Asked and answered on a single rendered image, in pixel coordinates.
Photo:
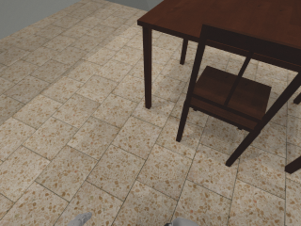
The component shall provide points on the left robot hand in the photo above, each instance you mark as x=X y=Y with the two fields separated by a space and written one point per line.
x=80 y=219

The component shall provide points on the chair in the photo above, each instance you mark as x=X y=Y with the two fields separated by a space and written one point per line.
x=232 y=98

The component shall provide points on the table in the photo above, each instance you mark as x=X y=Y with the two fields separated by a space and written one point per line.
x=272 y=19

